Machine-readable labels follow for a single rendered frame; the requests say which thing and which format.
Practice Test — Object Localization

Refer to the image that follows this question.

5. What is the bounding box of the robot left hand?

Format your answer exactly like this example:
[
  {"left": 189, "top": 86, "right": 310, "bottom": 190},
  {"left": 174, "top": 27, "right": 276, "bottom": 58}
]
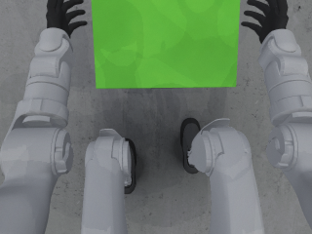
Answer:
[{"left": 46, "top": 0, "right": 87, "bottom": 39}]

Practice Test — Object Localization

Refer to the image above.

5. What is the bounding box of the robot right hand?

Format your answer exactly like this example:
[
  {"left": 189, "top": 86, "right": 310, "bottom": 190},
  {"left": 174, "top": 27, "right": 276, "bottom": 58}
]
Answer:
[{"left": 241, "top": 0, "right": 289, "bottom": 44}]

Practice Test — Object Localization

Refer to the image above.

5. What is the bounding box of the robot right shin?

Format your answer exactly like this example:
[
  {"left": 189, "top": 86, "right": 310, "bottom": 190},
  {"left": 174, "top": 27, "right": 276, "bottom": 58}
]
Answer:
[{"left": 187, "top": 118, "right": 252, "bottom": 172}]

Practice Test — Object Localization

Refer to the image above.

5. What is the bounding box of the right robot forearm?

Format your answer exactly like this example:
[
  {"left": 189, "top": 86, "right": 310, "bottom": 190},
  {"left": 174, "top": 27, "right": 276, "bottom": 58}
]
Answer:
[{"left": 258, "top": 28, "right": 312, "bottom": 127}]

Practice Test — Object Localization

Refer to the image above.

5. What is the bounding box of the robot left upper arm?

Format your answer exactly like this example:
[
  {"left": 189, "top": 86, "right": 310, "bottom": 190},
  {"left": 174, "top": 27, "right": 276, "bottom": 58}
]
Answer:
[{"left": 0, "top": 127, "right": 74, "bottom": 234}]

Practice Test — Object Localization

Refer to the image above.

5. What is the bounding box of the left robot forearm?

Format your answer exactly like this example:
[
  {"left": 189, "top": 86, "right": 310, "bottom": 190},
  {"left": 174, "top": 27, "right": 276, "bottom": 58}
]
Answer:
[{"left": 0, "top": 27, "right": 76, "bottom": 175}]

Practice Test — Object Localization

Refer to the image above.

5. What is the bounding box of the robot right upper arm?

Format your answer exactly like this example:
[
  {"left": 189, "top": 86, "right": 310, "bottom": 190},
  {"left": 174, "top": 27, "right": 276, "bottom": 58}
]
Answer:
[{"left": 265, "top": 122, "right": 312, "bottom": 230}]

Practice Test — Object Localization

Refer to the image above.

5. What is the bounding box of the left robot foot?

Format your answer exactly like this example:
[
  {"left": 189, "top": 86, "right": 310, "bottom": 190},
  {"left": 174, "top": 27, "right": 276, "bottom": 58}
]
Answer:
[{"left": 124, "top": 138, "right": 137, "bottom": 194}]

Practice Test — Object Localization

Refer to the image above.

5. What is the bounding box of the carton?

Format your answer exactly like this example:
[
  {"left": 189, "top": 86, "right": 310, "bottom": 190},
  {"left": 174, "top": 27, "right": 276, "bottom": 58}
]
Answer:
[{"left": 91, "top": 0, "right": 241, "bottom": 89}]

